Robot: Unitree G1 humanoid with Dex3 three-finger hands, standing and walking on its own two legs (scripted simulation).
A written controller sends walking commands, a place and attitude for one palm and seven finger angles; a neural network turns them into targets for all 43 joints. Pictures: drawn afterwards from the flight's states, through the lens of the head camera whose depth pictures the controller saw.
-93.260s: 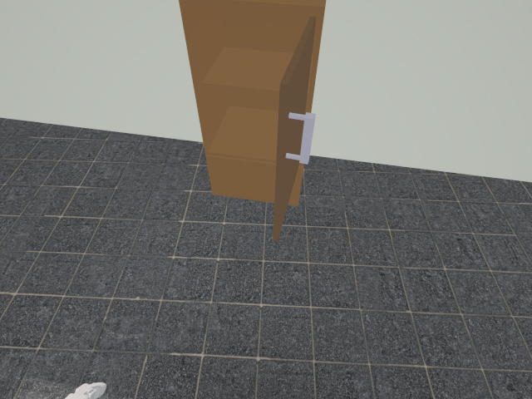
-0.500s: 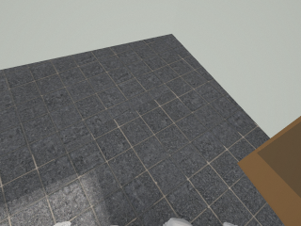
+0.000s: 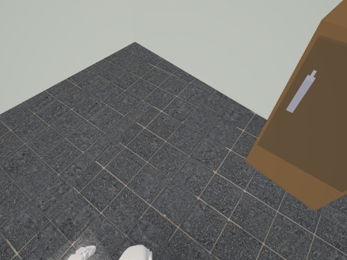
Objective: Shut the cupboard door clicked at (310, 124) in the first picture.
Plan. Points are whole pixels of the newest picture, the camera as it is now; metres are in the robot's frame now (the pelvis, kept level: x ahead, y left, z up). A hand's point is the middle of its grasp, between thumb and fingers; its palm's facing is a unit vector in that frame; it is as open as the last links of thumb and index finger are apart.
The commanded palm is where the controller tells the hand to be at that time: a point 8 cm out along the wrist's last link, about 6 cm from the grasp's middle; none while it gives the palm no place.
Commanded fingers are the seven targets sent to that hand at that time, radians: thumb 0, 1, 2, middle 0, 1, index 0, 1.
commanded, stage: turn to face it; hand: left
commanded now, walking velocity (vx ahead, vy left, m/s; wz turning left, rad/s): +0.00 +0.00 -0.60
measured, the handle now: (301, 91) +0.64 -0.41 -0.05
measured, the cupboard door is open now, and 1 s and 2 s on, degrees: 5 5 5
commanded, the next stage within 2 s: take the last steps up to it in 0.94 s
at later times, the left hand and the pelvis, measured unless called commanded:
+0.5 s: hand (108, 234) +0.20 +0.19 -0.16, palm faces -0.30 -0.92 -0.23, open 7.4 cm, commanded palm none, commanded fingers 0.00 0.90 0.90 -0.20 -0.30 -0.20 -0.30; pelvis +0.03 +0.02 +0.00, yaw -19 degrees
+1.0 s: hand (132, 223) +0.23 +0.14 -0.18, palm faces -0.46 -0.87 -0.18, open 7.4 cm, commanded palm none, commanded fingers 0.00 0.90 0.90 -0.20 -0.30 -0.20 -0.30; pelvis +0.07 +0.01 -0.01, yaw -30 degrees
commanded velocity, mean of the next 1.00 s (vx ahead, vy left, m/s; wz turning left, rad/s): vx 0.00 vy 0.00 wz -0.45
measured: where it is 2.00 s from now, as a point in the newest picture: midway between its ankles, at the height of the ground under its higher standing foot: outside the picture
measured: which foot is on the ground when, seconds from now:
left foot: up 0.00-0.16, down 0.18-0.56, up 0.58-0.92, down 0.94-1.00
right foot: down 0.00-0.18, up 0.20-0.54, down 0.56-0.94, up 0.96-1.00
